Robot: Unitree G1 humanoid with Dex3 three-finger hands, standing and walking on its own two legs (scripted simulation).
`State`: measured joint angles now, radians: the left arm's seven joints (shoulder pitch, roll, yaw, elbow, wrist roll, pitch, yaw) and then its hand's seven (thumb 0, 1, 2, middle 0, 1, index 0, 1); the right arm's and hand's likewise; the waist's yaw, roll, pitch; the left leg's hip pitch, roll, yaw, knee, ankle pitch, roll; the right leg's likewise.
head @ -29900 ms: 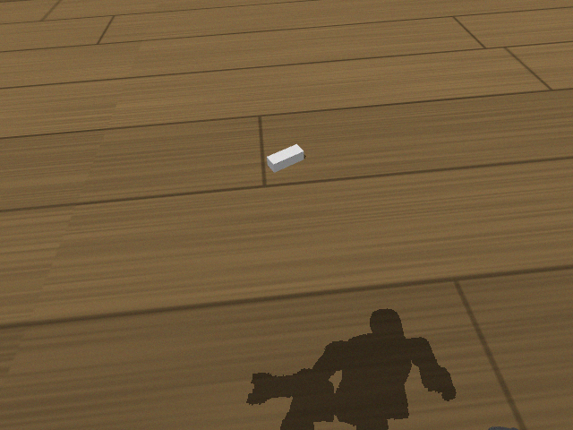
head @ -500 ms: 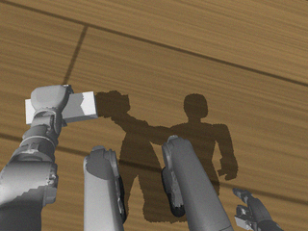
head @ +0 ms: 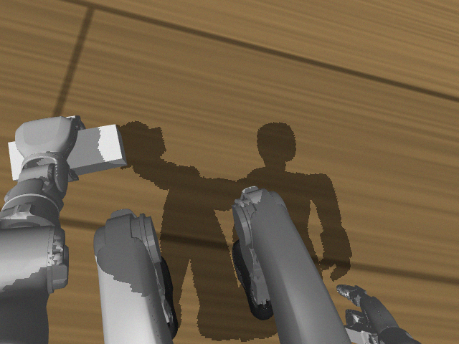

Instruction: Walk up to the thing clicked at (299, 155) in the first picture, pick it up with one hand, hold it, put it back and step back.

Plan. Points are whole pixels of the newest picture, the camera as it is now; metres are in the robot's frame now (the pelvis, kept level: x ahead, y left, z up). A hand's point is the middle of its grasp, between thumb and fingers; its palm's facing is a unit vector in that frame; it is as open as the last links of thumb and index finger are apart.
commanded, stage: crouch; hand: left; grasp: from above
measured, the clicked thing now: (72, 154) +0.45 +0.25 -0.20
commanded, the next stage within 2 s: lower in 0.30 s
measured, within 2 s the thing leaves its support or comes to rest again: neither
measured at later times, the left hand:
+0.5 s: hand (68, 156) +0.45 +0.27 -0.22, palm faces -0.45 -0.05 -0.89, open 10.0 cm
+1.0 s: hand (80, 161) +0.46 +0.26 -0.27, palm faces -0.45 -0.06 -0.89, open 10.0 cm
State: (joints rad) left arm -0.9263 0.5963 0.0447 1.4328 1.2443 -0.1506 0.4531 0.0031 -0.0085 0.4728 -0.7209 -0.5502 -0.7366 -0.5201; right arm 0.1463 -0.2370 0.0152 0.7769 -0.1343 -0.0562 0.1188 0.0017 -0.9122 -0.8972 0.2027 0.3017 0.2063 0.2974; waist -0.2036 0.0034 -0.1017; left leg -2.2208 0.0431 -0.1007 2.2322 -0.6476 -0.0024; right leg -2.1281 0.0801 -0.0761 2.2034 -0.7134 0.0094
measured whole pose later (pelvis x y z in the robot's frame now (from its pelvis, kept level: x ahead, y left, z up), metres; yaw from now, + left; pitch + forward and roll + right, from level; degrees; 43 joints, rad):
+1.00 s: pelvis +0.00 +0.00 -0.07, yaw -4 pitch +31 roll -8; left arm -0.96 0.74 0.08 1.56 1.24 -0.16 0.53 0.00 -0.02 0.53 -0.69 -0.58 -0.71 -0.55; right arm 0.11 -0.28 0.14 0.75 -0.19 -0.11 0.15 0.00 -0.91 -0.89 0.20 0.30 0.21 0.30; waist -0.27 -0.05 0.03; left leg -2.36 0.05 -0.18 2.47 -0.67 -0.01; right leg -2.25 0.11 -0.14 2.40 -0.71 0.01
